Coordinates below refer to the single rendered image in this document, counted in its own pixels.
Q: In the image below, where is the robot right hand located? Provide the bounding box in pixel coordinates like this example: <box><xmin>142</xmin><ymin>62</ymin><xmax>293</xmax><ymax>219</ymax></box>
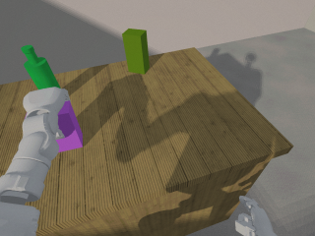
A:
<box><xmin>235</xmin><ymin>196</ymin><xmax>274</xmax><ymax>236</ymax></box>

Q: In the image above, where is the robot left hand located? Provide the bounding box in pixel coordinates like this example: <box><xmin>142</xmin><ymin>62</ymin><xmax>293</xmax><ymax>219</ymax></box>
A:
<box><xmin>23</xmin><ymin>87</ymin><xmax>71</xmax><ymax>140</ymax></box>

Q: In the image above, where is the table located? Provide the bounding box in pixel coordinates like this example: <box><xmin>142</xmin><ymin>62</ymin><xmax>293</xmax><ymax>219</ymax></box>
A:
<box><xmin>0</xmin><ymin>47</ymin><xmax>293</xmax><ymax>236</ymax></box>

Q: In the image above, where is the robot left forearm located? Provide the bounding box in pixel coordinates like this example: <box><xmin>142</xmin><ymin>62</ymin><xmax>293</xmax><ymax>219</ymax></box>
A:
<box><xmin>0</xmin><ymin>106</ymin><xmax>59</xmax><ymax>206</ymax></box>

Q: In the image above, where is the left robot upper arm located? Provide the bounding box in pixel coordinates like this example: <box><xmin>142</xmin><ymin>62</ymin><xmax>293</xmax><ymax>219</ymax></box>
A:
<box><xmin>0</xmin><ymin>202</ymin><xmax>40</xmax><ymax>236</ymax></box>

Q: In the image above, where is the sponge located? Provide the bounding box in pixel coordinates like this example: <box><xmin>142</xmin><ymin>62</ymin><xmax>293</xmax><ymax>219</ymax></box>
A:
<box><xmin>25</xmin><ymin>100</ymin><xmax>83</xmax><ymax>152</ymax></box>

